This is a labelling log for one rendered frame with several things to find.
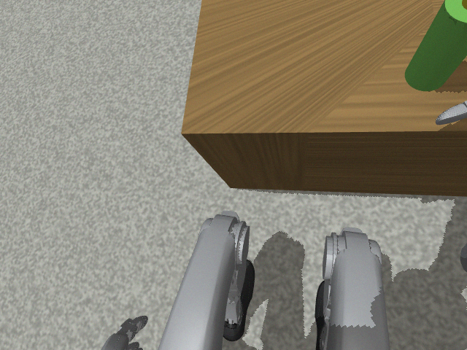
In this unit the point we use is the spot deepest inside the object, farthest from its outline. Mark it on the right robot hand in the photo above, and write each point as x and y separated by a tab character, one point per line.
453	114

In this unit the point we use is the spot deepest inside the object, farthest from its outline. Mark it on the left robot foot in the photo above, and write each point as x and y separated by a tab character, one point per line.
233	332

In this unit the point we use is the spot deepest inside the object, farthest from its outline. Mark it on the left robot hand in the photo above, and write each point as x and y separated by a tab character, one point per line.
127	331

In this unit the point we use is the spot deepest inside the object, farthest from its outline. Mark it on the bottle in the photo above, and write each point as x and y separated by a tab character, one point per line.
442	49

